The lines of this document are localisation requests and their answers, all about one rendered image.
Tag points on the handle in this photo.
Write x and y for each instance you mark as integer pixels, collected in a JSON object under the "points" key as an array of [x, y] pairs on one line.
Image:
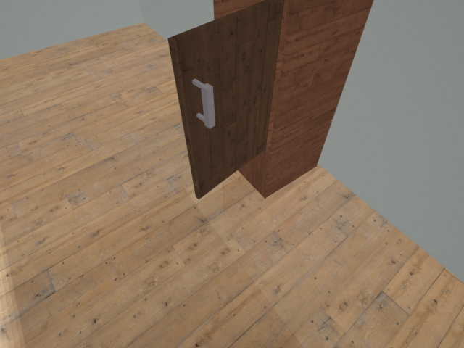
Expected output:
{"points": [[208, 103]]}

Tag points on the cupboard door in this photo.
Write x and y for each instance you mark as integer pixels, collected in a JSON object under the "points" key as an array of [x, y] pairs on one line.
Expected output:
{"points": [[237, 55]]}

